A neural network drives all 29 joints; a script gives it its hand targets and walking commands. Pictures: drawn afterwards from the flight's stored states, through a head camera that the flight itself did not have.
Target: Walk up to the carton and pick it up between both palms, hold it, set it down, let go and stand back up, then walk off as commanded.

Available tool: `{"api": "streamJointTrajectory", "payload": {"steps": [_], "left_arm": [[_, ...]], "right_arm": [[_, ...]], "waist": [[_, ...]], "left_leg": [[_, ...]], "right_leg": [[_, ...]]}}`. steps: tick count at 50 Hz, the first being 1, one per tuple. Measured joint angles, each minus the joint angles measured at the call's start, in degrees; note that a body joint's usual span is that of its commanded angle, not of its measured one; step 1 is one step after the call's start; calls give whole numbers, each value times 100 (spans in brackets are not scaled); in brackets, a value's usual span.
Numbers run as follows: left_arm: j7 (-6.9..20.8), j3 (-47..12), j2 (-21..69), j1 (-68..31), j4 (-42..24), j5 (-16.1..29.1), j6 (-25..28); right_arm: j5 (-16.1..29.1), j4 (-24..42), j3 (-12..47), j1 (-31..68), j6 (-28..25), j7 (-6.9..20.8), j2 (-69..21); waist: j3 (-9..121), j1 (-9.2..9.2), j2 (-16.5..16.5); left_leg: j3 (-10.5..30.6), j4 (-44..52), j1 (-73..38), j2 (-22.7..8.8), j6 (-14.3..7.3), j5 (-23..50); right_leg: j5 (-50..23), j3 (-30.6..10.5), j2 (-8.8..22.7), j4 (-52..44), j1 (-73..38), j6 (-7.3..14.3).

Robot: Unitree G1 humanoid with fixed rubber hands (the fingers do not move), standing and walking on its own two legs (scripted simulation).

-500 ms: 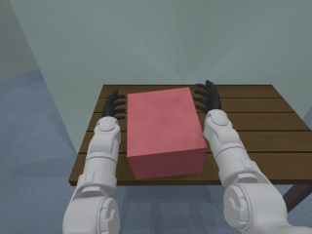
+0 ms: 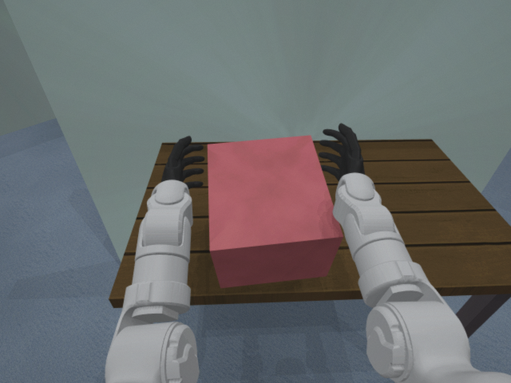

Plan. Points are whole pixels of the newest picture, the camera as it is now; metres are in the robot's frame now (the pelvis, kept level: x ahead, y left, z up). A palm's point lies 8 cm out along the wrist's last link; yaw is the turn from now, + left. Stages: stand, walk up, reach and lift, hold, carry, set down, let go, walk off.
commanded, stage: reach and lift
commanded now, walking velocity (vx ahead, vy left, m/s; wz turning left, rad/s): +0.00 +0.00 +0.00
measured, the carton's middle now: (266, 209) +0.39 +0.02 +0.09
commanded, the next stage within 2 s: hold in 0.54 s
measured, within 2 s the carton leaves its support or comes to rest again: neither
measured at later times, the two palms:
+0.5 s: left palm (170, 178) +0.37 +0.18 +0.18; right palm (345, 167) +0.39 -0.10 +0.19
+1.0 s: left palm (170, 176) +0.36 +0.17 +0.19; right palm (352, 168) +0.38 -0.10 +0.20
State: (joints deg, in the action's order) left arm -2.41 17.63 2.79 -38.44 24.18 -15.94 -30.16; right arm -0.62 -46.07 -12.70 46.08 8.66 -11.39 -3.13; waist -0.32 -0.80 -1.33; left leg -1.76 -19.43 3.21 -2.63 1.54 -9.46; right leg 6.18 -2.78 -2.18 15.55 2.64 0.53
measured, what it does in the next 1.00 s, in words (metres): stands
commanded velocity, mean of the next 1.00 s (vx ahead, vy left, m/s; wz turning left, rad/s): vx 0.00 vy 0.00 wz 0.00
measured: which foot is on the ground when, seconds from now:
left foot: down 0.00-1.00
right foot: down 0.00-1.00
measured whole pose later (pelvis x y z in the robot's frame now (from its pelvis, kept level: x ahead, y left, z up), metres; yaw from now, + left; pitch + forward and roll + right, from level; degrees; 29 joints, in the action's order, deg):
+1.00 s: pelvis -0.01 +0.00 +0.00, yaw +0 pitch -8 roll -1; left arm 0.3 17.6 2.0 -40.4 20.3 -18.1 -37.7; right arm 0.0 -42.0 -12.5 46.2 11.6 -12.1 -4.0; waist 0.0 -0.2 -1.9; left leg -1.7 -18.6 2.3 -2.3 1.2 -8.5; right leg 5.7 -2.8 -1.9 15.5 2.1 0.4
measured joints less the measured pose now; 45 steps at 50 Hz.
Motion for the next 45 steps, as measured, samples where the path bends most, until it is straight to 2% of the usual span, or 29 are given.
{"api": "streamJointTrajectory", "payload": {"steps": [17,24,45], "left_arm": [[164,0,-92,-105,37,-121,-189],[165,0,-97,-91,-240,-121,-307],[230,0,-85,-180,-382,-133,-649]], "right_arm": [[0,67,-1,0,19,-42,-53],[57,312,21,0,94,-75,-111],[57,386,21,4,218,-76,-80]], "waist": [[50,0,-31],[2,1,-50],[23,60,-54]], "left_leg": [[0,78,-3,11,-14,18],[0,78,-29,25,-14,22],[2,79,-86,33,-21,91]], "right_leg": [[22,0,8,0,31,0],[21,0,22,-1,3,-4],[-43,1,29,-1,-55,-8]]}}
